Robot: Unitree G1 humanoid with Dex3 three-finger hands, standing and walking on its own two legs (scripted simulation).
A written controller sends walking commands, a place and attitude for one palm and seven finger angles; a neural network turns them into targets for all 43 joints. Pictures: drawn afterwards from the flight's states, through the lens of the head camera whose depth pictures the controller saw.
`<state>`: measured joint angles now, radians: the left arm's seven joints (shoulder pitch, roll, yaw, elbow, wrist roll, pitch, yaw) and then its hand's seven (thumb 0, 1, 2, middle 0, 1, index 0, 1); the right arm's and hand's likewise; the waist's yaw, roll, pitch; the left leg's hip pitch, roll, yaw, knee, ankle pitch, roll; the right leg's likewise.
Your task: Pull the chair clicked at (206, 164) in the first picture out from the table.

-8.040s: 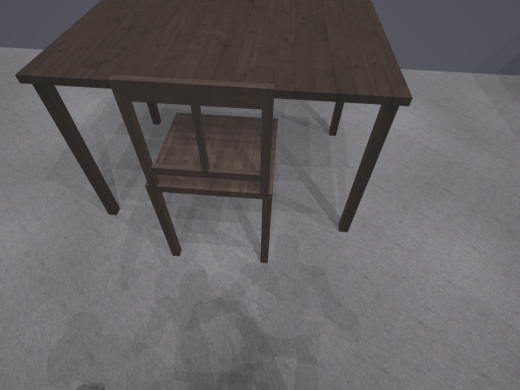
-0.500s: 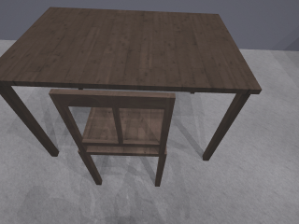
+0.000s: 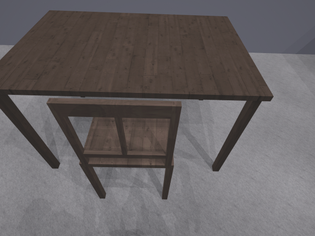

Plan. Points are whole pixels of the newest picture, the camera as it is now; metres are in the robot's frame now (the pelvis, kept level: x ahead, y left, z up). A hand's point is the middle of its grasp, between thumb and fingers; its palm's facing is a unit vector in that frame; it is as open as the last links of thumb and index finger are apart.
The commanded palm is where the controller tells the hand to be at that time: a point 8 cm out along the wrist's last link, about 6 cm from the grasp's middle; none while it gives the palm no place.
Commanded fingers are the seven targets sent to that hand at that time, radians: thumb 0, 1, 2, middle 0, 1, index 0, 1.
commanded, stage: look again from close up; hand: left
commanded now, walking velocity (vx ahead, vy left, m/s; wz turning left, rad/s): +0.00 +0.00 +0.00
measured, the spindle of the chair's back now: (121, 136) +0.46 +0.16 -0.11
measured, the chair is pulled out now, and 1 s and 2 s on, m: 0.00 0.00 0.00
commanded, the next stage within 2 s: raise the hand toward the chair's back in 0.22 s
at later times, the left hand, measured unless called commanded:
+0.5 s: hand (88, 222) +0.16 +0.18 -0.06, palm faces +0.27 -0.94 -0.18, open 7.5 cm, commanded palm +0.11 +0.21 -0.07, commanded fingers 0.00 0.67 0.80 -0.18 -0.26 -0.18 -0.26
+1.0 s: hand (103, 226) +0.16 +0.15 -0.06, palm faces +0.03 -1.00 -0.06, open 11.5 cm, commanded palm +0.12 +0.21 -0.06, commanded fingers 0.00 0.08 0.55 -0.12 -0.17 -0.12 -0.17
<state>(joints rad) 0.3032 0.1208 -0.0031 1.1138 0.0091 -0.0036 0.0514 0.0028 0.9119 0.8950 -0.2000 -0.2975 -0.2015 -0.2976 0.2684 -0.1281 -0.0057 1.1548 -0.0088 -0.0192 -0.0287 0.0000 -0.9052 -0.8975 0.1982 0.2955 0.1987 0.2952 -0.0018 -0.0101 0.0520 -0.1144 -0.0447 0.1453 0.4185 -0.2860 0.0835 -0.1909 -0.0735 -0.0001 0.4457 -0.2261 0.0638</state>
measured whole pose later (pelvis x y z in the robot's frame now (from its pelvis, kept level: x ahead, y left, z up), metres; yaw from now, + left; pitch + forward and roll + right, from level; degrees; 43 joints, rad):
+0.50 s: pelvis +0.00 -0.02 -0.01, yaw +5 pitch +2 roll +1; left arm 0.43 0.21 0.02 0.20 -0.14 -0.03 0.13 0.05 0.91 0.87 -0.19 -0.29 -0.19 -0.29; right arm 0.40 -0.22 0.00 0.86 0.02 -0.29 -0.05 0.02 -0.93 -0.90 0.20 0.30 0.20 0.30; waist -0.04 -0.01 -0.04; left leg -0.28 -0.07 0.08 0.58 -0.34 0.07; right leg -0.36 -0.07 -0.05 0.65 -0.34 0.00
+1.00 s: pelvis -0.03 -0.07 -0.11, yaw +7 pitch +17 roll -2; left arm 0.37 0.25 0.18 0.05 -0.31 -0.48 -0.42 0.01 0.31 0.64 -0.14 -0.20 -0.14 -0.20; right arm 0.12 -0.20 0.02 0.55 0.03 -0.23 -0.03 0.01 -0.90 -0.90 0.20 0.30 0.20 0.30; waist 0.05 0.03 -0.14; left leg -0.97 0.02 -0.04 1.26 -0.59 -0.01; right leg -0.97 -0.01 -0.18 1.20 -0.53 -0.09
